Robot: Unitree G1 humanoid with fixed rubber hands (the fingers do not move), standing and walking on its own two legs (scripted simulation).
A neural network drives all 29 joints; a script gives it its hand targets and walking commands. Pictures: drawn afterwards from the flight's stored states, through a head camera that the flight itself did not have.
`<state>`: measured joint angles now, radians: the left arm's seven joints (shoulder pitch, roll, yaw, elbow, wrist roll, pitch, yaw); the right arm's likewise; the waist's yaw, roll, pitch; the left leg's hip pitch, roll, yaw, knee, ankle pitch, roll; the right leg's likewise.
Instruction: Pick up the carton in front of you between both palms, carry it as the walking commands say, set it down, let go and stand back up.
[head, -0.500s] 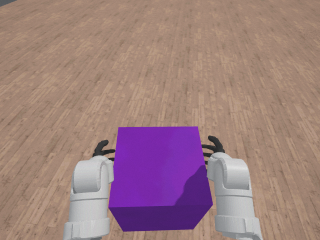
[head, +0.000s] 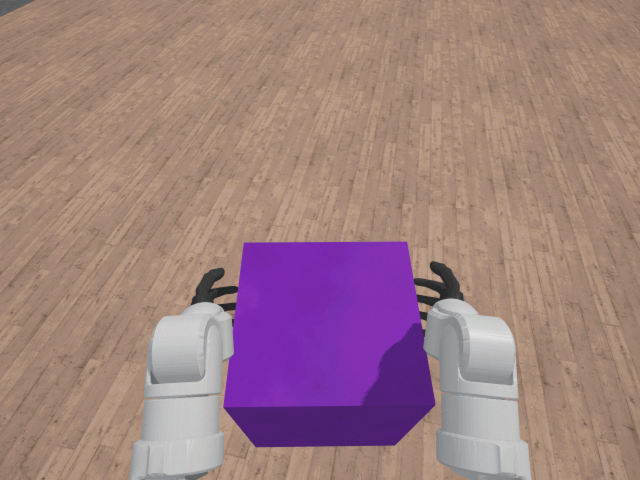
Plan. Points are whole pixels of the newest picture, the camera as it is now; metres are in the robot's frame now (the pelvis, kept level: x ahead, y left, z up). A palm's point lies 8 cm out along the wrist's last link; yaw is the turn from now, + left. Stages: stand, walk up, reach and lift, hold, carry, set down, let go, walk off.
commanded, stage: carry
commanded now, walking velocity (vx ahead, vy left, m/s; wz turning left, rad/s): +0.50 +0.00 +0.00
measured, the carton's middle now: (325, 352) +0.30 +0.00 -0.03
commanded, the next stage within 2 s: none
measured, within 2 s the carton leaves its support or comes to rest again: neither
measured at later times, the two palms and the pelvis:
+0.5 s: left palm (227, 167) +0.62 +0.17 +0.05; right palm (388, 164) +0.60 -0.12 +0.06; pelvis +0.33 +0.04 +0.00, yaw -4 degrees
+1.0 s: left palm (271, 69) +0.95 +0.11 +0.07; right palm (395, 68) +0.95 -0.17 +0.07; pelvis +0.65 -0.03 +0.01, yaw +0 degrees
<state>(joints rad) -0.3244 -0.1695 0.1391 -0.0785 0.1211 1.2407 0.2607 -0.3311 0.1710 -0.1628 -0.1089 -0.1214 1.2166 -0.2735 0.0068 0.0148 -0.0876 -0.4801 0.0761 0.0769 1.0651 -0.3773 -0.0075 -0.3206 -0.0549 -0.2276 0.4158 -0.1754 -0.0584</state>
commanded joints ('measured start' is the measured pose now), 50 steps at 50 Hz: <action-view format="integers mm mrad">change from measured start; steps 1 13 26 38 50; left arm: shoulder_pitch -660 -511 -611 -509 -647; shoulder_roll -1063 -1016 -1113 -990 -1037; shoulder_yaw -642 -655 -686 -670 -645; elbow -186 -121 -192 -161 -259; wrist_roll -485 -429 -469 -455 -492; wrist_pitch -46 -12 -81 -6 -40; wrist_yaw -445 -433 -420 -430 -435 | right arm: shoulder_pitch -562 -430 -506 -420 -563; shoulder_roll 1097 1048 1117 991 1084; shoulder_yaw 698 688 664 681 708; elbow -65 -16 -74 -69 -154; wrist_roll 468 438 468 423 463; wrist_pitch -9 25 -52 13 -11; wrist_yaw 445 447 471 441 422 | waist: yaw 10 2 -18 8 10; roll -142 -132 112 52 -141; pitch -338 -276 -345 -345 -326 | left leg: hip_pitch -169 185 614 451 -170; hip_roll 41 -70 228 98 40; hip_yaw -20 188 -89 159 10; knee -113 -690 -882 -379 -242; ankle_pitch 88 363 333 644 173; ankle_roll -4 25 157 20 -20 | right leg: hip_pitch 406 423 -329 285 445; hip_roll -266 -156 -61 23 -234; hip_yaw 284 16 142 -2 211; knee -203 35 413 -9 -211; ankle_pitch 151 501 -62 83 222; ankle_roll -72 10 81 20 -92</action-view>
